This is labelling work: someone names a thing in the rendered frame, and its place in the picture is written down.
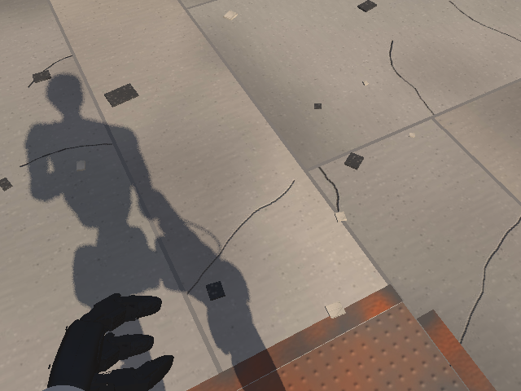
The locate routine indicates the robot left hand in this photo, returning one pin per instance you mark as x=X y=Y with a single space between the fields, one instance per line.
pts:
x=85 y=350

